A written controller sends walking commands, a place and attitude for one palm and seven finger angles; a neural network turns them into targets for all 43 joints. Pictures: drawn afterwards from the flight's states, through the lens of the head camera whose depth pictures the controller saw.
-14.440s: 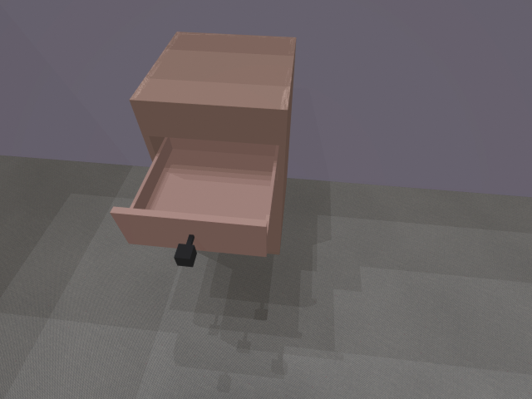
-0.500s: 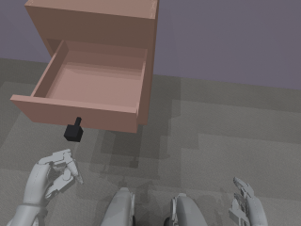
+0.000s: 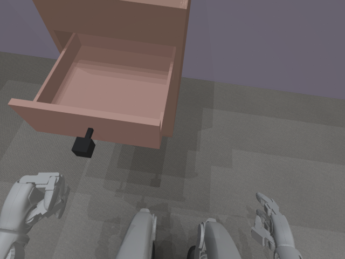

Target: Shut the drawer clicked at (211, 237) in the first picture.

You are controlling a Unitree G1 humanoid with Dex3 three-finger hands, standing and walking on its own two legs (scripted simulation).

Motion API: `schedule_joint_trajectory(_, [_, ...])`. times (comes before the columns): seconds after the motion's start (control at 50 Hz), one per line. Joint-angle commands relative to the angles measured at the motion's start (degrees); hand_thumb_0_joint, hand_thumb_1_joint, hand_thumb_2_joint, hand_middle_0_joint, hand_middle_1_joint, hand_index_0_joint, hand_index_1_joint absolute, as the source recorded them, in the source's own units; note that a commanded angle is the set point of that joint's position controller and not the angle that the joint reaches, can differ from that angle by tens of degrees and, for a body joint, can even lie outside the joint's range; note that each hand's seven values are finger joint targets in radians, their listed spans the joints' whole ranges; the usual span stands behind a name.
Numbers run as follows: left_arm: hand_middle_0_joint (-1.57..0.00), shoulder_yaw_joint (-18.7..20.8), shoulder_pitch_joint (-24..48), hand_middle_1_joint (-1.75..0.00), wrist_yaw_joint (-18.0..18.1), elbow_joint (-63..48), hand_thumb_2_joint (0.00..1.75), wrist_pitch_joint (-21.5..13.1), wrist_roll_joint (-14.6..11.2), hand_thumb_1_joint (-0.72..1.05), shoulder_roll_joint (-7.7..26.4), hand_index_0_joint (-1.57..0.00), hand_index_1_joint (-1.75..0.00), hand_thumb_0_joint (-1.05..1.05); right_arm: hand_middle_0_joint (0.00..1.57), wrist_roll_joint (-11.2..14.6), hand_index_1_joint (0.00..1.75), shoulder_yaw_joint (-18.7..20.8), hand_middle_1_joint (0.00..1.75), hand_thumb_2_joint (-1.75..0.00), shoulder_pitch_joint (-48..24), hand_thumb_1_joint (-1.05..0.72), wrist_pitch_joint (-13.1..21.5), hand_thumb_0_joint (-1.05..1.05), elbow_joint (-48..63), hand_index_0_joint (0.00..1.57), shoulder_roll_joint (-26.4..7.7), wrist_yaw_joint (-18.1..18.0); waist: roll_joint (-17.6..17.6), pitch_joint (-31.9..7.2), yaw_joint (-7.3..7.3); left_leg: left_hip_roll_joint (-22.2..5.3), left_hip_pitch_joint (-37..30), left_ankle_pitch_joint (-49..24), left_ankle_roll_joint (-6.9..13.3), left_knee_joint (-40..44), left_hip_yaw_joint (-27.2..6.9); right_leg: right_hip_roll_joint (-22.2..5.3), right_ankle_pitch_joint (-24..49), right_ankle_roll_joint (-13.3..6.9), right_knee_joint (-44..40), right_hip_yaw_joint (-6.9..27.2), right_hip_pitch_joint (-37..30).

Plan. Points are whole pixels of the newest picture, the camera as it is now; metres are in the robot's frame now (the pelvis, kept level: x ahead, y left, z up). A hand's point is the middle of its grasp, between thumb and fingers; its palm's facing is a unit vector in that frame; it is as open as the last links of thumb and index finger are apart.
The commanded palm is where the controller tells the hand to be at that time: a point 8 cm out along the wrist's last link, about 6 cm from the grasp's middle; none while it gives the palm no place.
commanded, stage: raise the hand and make a fist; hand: left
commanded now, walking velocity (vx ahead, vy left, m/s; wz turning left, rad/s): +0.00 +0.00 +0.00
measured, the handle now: (86, 141) +0.39 +0.28 -0.07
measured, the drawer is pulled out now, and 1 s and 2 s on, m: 0.29 0.29 0.29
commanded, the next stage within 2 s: bring the fist close to the handle in 0.30 s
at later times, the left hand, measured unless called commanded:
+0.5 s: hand (62, 202) +0.22 +0.24 +0.03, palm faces -0.04 -1.00 -0.07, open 3.2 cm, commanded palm +0.20 +0.29 +0.02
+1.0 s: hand (76, 186) +0.26 +0.25 -0.03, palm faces -0.07 -1.00 -0.06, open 3.2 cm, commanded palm +0.25 +0.29 -0.03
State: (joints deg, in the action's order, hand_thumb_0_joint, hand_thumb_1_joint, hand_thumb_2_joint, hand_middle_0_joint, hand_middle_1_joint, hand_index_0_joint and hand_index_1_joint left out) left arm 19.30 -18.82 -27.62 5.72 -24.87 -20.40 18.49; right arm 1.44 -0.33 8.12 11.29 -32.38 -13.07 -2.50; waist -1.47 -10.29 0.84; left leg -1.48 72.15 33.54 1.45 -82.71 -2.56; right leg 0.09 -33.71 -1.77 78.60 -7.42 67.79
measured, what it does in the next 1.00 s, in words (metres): stands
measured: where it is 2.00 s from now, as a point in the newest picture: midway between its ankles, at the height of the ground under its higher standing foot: outside the picture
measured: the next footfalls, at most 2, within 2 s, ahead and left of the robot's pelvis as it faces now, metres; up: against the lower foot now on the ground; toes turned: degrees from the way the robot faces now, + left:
none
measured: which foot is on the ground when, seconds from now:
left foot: down 0.00-1.00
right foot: down 0.00-1.00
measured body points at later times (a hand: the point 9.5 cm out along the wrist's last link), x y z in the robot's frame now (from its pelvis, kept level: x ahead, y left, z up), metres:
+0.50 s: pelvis +0.00 +0.00 +0.00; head +0.10 +0.03 +0.43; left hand +0.21 +0.29 +0.03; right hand +0.20 -0.24 -0.08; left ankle +0.05 +0.10 -0.59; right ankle +0.04 -0.11 -0.59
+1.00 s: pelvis -0.01 +0.01 -0.05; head +0.13 +0.04 +0.38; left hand +0.26 +0.30 -0.03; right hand +0.18 -0.24 -0.13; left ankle +0.05 +0.10 -0.59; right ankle +0.04 -0.11 -0.59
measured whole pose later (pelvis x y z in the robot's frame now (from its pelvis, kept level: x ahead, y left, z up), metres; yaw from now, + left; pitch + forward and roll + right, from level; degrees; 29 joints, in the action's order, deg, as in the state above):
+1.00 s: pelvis -0.01 +0.01 -0.05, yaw -2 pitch +28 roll -5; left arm 20.5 -8.0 -27.7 12.7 -26.1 -20.5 20.4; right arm 1.3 -1.0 8.2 10.3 -32.1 -15.5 -2.3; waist -1.0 -11.6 -1.0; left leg -1.7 85.1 35.5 2.2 -92.3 -1.9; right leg 0.0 -35.5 -1.4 88.5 -6.7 81.1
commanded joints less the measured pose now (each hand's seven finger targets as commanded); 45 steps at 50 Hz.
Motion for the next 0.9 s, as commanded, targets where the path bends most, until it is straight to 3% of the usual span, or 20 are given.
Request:
schedule_joint_trajectory(0.0, [-1.4,4.97,-2.74,-1.6,-0.82,-12.42,0.9,-3.09,-2.24,0.9,8.36,-1.4,-1.6,0.0,0.2,0.62,0.3,4.82,0.3,-0.9,-0.71,-0.9,3.94,0.0,8.27,0.2,-8.99,-0.43,-4.27,-20.08,-0.23,1.25,-17.63,-18.02,-0.03,12.59,-2.28,1.94,10.9,-0.31,-11.02,4.24,-10.98])
schedule_joint_trajectory(0.04, [-1.4,5.52,-2.87,-1.6,-0.1,-11.21,0.9,-2.55,-2.15,0.9,8.56,-1.4,-1.6,0.0,0.2,0.67,0.3,4.96,0.3,-0.9,-0.98,-0.9,3.79,0.0,7.93,0.2,-8.87,-0.4,-2.76,-19.11,-0.64,1.17,-16.32,-17.12,0.16,12.33,-2.39,2.12,10.02,-0.27,-11.04,4.15,-10.4])
schedule_joint_trajectory(0.08, [-1.4,7.05,-3.99,-1.6,0.49,-11.78,0.9,-2.97,-2.22,0.9,9.51,-1.4,-1.6,0.0,0.2,0.69,0.3,5.22,0.3,-0.9,-1.03,-0.9,3.82,0.0,7.82,0.2,-8.71,-0.4,-4.06,-19.0,0.04,1.18,-15.89,-16.84,-0.11,12.46,-2.12,1.84,9.43,-0.32,-11.1,4.49,-10.73])
schedule_joint_trajectory(0.12, [-1.4,5.95,-3.42,-1.6,0.97,-11.78,0.9,-3.3,-2.21,0.9,8.49,-1.4,-1.6,0.0,0.2,0.77,0.3,5.13,0.3,-0.9,-1.34,-0.9,3.72,0.0,8.07,0.2,-8.58,-0.41,-2.95,-17.41,-0.57,1.28,-14.58,-14.49,0.04,12.54,-1.95,1.77,7.27,-0.16,-11.72,4.83,-10.36])
schedule_joint_trajectory(0.18, [-1.4,7.0,-3.31,-1.6,1.3,-11.33,0.9,-4.15,-2.03,0.9,9.61,-1.4,-1.6,0.0,0.2,0.83,0.3,5.06,0.3,-0.9,-1.11,-0.9,3.6,0.0,7.97,0.2,-8.85,-0.61,-3.73,-17.05,-0.32,1.19,-14.18,-13.05,-0.01,12.67,-1.97,1.83,5.72,-0.34,-11.52,4.91,-9.59])
schedule_joint_trajectory(0.2, [-1.4,5.34,-3.6,-1.6,1.21,-11.48,0.9,-4.23,-1.9,0.9,8.17,-1.4,-1.6,0.0,0.2,0.86,0.3,4.95,0.3,-0.9,-1.07,-0.9,3.69,0.0,8.33,0.2,-8.85,-0.6,-4.45,-16.53,-0.6,1.24,-14.74,-12.51,0.0,13.01,-1.99,1.82,5.56,-0.28,-11.54,4.65,-8.8])
schedule_joint_trajectory(0.24, [-1.4,5.06,-2.21,-1.6,1.37,-11.6,0.9,-4.41,-1.89,0.9,8.49,-1.4,-1.6,0.0,0.2,0.79,0.3,4.85,0.3,-0.9,-0.86,-0.9,3.79,0.0,8.1,0.2,-9.03,-0.71,-3.57,-16.46,-1.24,1.15,-14.47,-12.19,0.17,12.79,-2.3,1.94,5.52,-0.28,-11.38,4.65,-8.48])
schedule_joint_trajectory(0.28, [-1.4,4.92,-2.76,-1.6,1.17,-11.93,0.9,-4.53,-1.89,0.9,8.48,-1.4,-1.6,0.0,0.2,0.84,0.3,4.9,0.3,-0.9,-0.57,-0.9,3.85,0.0,8.35,0.2,-9.19,-0.66,-3.75,-17.68,-0.98,1.23,-15.1,-12.15,0.11,13.05,-2.31,1.82,5.53,-0.22,-11.55,4.69,-9.0])
schedule_joint_trajectory(0.32, [-1.4,5.75,-2.84,-1.6,1.19,-10.91,0.9,-4.06,-1.68,0.9,9.22,-1.4,-1.6,0.0,0.2,0.98,0.3,4.94,0.3,-0.9,-0.5,-0.9,3.62,0.0,8.34,0.2,-9.29,-0.81,-2.77,-16.52,-1.04,1.21,-14.28,-11.69,0.11,13.03,-2.23,1.84,5.12,-0.17,-11.84,4.68,-9.04])
schedule_joint_trajectory(0.36, [-1.4,5.1,-1.63,-1.6,0.98,-12.05,0.9,-4.18,-1.78,0.9,9.07,-1.4,-1.6,0.0,0.2,0.89,0.3,4.69,0.3,-0.9,-0.59,-0.9,3.65,0.0,8.36,0.2,-9.22,-0.78,-4.74,-16.81,-1.01,1.28,-15.0,-11.54,0.07,13.07,-2.27,1.83,5.22,-0.27,-11.57,4.69,-8.41])
schedule_joint_trajectory(0.38, [-1.4,6.0,-3.38,-1.6,1.1,-11.4,0.9,-3.94,-1.8,0.9,9.39,-1.4,-1.6,0.0,0.2,0.96,0.3,4.86,0.3,-0.9,-0.68,-0.9,3.51,0.0,8.47,0.2,-8.99,-0.77,-4.05,-16.82,-0.57,1.28,-15.08,-11.31,0.03,13.45,-2.18,1.83,4.9,-0.3,-11.96,4.71,-9.05])
schedule_joint_trajectory(0.44, [-1.4,4.58,2.32,-1.6,1.15,-7.64,0.9,-4.24,-1.49,0.9,8.31,-1.4,-1.6,0.0,0.2,0.65,0.3,4.43,0.3,-0.9,-0.3,-0.9,3.42,0.0,7.56,0.2,-9.38,-1.12,-1.53,-14.06,-2.53,1.25,-11.3,-8.76,0.34,11.24,-2.37,2.04,3.01,-0.05,-10.69,4.77,-5.66])
schedule_joint_trajectory(0.5, [-1.4,5.59,3.13,-1.6,0.22,-6.36,0.9,-5.44,-1.71,0.9,9.28,-1.4,-1.6,0.0,0.2,0.62,0.3,4.38,0.3,-0.9,-0.32,-0.9,3.61,0.0,7.81,0.2,-9.88,-1.1,-2.97,-15.72,-1.44,1.39,-10.69,-9.16,0.13,10.13,-2.11,1.89,3.19,-0.32,-9.4,5.18,-5.25])
schedule_joint_trajectory(0.58, [-1.4,5.48,4.22,-1.6,-1.12,-6.16,0.9,-5.59,-1.69,0.9,10.05,-1.4,-1.6,0.0,0.2,0.45,0.3,4.29,0.3,-0.9,-0.02,-0.9,3.56,0.0,8.08,0.2,-10.28,-0.74,-4.52,-18.54,-1.06,1.25,-11.58,-11.73,0.11,8.97,-2.01,1.94,5.47,-0.47,-7.92,5.2,-4.79])
schedule_joint_trajectory(0.72, [-1.4,6.03,8.47,-1.6,-0.26,-5.49,0.9,-5.07,-1.72,0.9,10.78,-1.4,-1.6,0.0,0.2,0.35,0.3,4.21,0.3,-0.9,-0.37,-0.9,2.84,0.0,8.03,0.2,-10.95,-0.49,-3.82,-19.46,-1.45,1.24,-8.71,-10.11,0.17,7.11,-2.44,1.96,4.37,-0.38,-5.48,4.91,-1.68])
schedule_joint_trajectory(0.76, [-1.4,7.29,7.89,-1.6,-0.23,-4.62,0.9,-5.1,-1.79,0.9,11.64,-1.4,-1.6,0.0,0.2,0.32,0.3,4.26,0.3,-0.9,-0.2,-0.9,2.57,0.0,8.05,0.2,-11.1,-0.52,-4.25,-21.07,-0.76,1.14,-8.59,-10.75,0.02,6.61,-2.54,2.04,4.72,-0.54,-4.34,4.74,-1.16])
schedule_joint_trajectory(0.88, [-1.4,5.89,12.94,-1.6,-0.02,-4.41,0.9,-5.17,-1.39,0.9,11.84,-1.4,-1.6,0.0,0.2,0.21,0.3,3.9,0.3,-0.9,0.32,-0.9,2.13,0.0,7.94,0.2,-12.23,-0.45,-5.83,-22.31,-1.69,0.91,-8.45,-9.52,-0.22,5.29,-3.28,2.01,4.5,-0.54,-1.8,3.99,3.44])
